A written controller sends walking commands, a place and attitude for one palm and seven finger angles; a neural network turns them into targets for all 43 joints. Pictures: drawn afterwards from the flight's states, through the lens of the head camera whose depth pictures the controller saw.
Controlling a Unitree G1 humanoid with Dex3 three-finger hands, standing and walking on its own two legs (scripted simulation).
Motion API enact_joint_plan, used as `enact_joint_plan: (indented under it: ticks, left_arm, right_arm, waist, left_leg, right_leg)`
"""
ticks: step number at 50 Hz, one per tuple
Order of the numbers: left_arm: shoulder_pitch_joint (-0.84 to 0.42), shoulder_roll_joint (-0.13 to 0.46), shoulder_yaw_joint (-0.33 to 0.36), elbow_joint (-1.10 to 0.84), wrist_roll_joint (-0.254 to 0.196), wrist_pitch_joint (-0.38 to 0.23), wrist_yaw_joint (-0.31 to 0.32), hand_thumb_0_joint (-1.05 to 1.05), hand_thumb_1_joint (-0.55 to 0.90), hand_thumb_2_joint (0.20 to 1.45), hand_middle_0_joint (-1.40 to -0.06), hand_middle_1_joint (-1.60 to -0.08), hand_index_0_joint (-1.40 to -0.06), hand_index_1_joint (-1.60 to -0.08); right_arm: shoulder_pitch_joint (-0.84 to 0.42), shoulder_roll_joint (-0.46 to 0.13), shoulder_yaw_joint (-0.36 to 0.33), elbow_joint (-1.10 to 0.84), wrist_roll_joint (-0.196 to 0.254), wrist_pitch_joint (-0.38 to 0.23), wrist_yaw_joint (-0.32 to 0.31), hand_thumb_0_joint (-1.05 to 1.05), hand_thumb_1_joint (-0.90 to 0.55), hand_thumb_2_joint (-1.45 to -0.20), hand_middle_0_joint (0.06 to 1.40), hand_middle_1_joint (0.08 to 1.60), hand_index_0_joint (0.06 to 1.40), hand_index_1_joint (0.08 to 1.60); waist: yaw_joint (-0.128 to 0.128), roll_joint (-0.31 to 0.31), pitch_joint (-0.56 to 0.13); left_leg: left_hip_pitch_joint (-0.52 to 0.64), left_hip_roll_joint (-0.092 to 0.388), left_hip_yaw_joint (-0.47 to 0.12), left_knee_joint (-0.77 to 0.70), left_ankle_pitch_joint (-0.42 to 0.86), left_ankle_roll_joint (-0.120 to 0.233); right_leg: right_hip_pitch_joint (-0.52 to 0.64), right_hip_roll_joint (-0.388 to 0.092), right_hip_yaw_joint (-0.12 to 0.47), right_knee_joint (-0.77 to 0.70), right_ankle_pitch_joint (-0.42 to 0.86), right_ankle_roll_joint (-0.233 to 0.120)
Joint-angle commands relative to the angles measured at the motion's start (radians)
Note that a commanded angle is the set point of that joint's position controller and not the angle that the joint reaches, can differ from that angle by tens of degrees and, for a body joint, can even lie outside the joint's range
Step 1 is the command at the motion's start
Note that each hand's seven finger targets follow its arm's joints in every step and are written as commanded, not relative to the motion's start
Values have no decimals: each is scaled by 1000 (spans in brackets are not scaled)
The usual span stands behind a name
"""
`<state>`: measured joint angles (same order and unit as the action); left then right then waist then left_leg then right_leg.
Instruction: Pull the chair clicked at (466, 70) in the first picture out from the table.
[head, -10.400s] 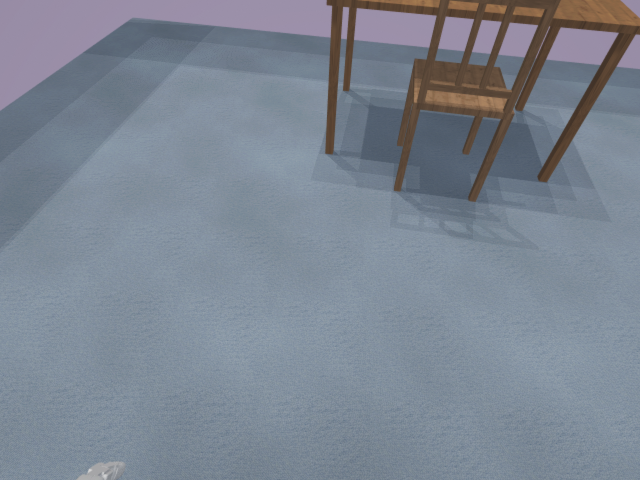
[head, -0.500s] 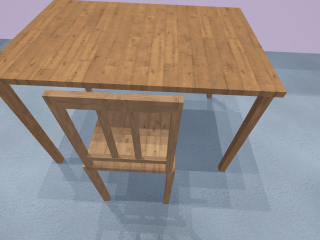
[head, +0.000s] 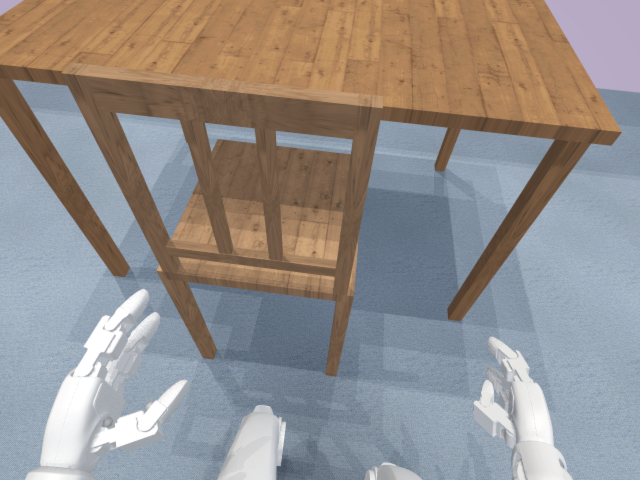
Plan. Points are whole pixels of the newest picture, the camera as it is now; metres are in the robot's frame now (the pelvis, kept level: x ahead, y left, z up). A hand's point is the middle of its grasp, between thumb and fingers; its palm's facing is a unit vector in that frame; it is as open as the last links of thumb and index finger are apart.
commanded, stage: raise the hand toward the chair's back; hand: left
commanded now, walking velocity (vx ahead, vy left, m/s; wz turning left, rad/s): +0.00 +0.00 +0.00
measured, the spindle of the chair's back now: (212, 195) +0.49 +0.23 +0.04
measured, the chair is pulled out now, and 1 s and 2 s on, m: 0.00 0.00 0.00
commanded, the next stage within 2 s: aim the fingers beside a spindle in 1.52 s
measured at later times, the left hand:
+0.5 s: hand (150, 350) +0.23 +0.22 +0.06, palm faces -0.01 -1.00 -0.05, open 14.9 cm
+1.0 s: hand (124, 325) +0.25 +0.25 +0.08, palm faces +0.00 -1.00 -0.06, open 16.9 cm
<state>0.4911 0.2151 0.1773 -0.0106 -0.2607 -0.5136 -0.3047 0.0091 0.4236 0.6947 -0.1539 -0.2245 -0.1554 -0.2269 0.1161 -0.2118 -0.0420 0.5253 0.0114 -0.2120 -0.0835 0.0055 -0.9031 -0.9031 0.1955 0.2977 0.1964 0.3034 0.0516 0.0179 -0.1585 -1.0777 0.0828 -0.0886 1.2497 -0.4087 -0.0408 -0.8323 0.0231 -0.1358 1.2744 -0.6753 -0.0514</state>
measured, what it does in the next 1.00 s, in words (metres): shifts its weight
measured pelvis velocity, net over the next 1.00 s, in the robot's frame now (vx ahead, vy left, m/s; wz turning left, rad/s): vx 0.01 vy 0.05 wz -0.02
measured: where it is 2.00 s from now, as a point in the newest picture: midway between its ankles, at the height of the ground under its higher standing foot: outside the picture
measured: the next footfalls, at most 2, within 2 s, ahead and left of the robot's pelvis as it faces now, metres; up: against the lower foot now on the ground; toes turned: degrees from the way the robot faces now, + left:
none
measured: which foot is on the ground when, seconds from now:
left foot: down 0.00-1.00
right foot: down 0.00-1.00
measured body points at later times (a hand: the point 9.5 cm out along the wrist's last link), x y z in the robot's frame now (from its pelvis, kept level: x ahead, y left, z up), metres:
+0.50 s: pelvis +0.01 +0.03 +0.02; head +0.07 +0.05 +0.46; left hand +0.23 +0.27 +0.07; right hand +0.16 -0.23 -0.06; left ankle +0.11 +0.15 -0.62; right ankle -0.02 -0.09 -0.62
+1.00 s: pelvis +0.01 +0.05 +0.03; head +0.07 +0.07 +0.48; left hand +0.25 +0.30 +0.08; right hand +0.19 -0.18 -0.04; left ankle +0.11 +0.15 -0.62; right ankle -0.02 -0.09 -0.62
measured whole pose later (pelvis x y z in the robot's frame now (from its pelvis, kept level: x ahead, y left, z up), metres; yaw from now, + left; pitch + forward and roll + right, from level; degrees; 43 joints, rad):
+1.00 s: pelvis +0.01 +0.05 +0.03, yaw -1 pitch +13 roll -5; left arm 0.32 0.27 0.20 0.03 -0.25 -0.35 -0.24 -0.02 -0.49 0.30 -0.06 -0.08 -0.06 -0.08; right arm 0.22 -0.21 0.03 0.54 0.02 -0.16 -0.06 0.01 -0.90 -0.90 0.20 0.30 0.20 0.30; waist -0.02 0.04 -0.13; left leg -0.98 0.06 -0.03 1.12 -0.37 0.02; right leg -0.73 -0.01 -0.08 1.09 -0.58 0.03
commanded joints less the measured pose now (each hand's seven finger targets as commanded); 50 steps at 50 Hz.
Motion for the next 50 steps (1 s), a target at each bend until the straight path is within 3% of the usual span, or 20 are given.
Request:
enact_joint_plan:
  ticks: [1, 5, 6, 9, 10, 13, 15, 19, 25, 31, 41, 47, 50]
  left_arm:
    - [-164, 142, 45, -175, -37, 28, -51, 0, 200, 600, -130, -190, -130, -190]
    - [-59, 164, 132, -136, -49, 139, -15, 0, 107, 560, -121, -175, -121, -175]
    - [-71, 140, 112, -171, -53, 142, -2, 0, 83, 550, -118, -172, -118, -172]
    - [-73, 142, 129, -186, -41, 106, 47, 0, 13, 520, -111, -161, -111, -161]
    - [-59, 147, 139, -169, -33, 93, 62, 0, -10, 510, -109, -157, -109, -157]
    - [-74, 116, 95, -162, -27, 33, 71, 0, -80, 480, -102, -146, -102, -146]
    - [-74, 125, 95, -128, -19, 12, 69, 0, -127, 460, -97, -139, -97, -139]
    - [-95, 123, 70, -173, -22, -7, 62, 0, -220, 420, -88, -124, -88, -124]
    - [-104, 146, 87, -204, -7, 17, 97, 0, -360, 360, -74, -102, -74, -102]
    - [-140, 124, 48, -210, 6, 52, 96, 0, -500, 300, -60, -80, -60, -80]
    - [-216, 155, 70, -199, 3, 89, 77, 0, -500, 300, -60, -80, -60, -80]
    - [-260, 172, 85, -175, -12, 97, 57, 0, -500, 300, -60, -80, -60, -80]
    - [-266, 201, 113, -162, -12, 103, 62, 0, -500, 300, -60, -80, -60, -80]
  right_arm:
    - [11, -120, -32, -104, 19, -48, -20, 0, -900, -900, 200, 300, 200, 300]
    - [-18, -101, -36, -104, 25, -32, -23, 0, -900, -900, 200, 300, 200, 300]
    - [-10, -96, -33, -110, 24, -30, -21, 0, -900, -900, 200, 300, 200, 300]
    - [-4, -88, -39, -87, 18, -33, -14, 0, -900, -900, 200, 300, 200, 300]
    - [-15, -86, -40, -80, 15, -36, -13, 0, -900, -900, 200, 300, 200, 300]
    - [10, -95, -43, -69, 14, -50, -5, 0, -900, -900, 200, 300, 200, 300]
    - [13, -107, -48, -59, 16, -54, -5, 0, -900, -900, 200, 300, 200, 300]
    - [34, -125, -48, -71, 19, -63, -2, 0, -900, -900, 200, 300, 200, 300]
    - [40, -132, -45, -86, 16, -44, 3, 0, -900, -900, 200, 300, 200, 300]
    - [49, -139, -32, -118, 15, -15, 12, 0, -900, -900, 200, 300, 200, 300]
    - [59, -147, -10, -143, 12, 6, 14, 0, -900, -900, 200, 300, 200, 300]
    - [62, -157, -7, -136, 16, 3, 12, 0, -900, -900, 200, 300, 200, 300]
    - [64, -162, -6, -130, 16, 0, 10, 0, -900, -900, 200, 300, 200, 300]
  waist:
    - [-91, 40, -130]
    - [-33, 4, -193]
    - [-42, -9, -195]
    - [-41, -19, -189]
    - [-32, -11, -184]
    - [-55, -12, -165]
    - [-62, -28, -157]
    - [-61, 34, -195]
    - [-59, 58, -206]
    - [-75, 88, -179]
    - [-77, 114, -174]
    - [-85, 85, -180]
    - [-76, 102, -179]
  left_leg:
    - [254, -47, 59, -122, 13, 81]
    - [298, -50, 56, -173, 80, 81]
    - [305, -51, 56, -181, 91, 83]
    - [320, -48, 55, -198, 123, 79]
    - [322, -47, 57, -205, 131, 78]
    - [329, -48, 60, -216, 113, 76]
    - [326, -45, 59, -219, 92, 78]
    - [381, -47, 59, -244, 88, 77]
    - [427, -43, 44, -280, 91, 73]
    - [472, -39, 27, -305, 76, 67]
    - [506, -39, 5, -333, 49, 62]
    - [503, -39, 5, -341, 29, 63]
    - [505, -39, 0, -355, 20, 61]
  right_leg:
    - [-77, -5, 193, -377, 99, 49]
    - [17, -12, 175, -382, 178, 57]
    - [19, -17, 168, -382, 202, 63]
    - [14, -17, 144, -362, 261, 65]
    - [8, -11, 129, -354, 258, 59]
    - [-26, -10, 115, -351, 224, 56]
    - [-44, -5, 112, -353, 191, 54]
    - [-53, -3, 84, -336, 199, 44]
    - [-42, 7, 50, -323, 223, 39]
    - [-51, 11, 35, -333, 230, 37]
    - [-46, 16, 28, -345, 222, 33]
    - [-33, 17, 31, -361, 212, 36]
    - [-21, 17, 30, -362, 210, 34]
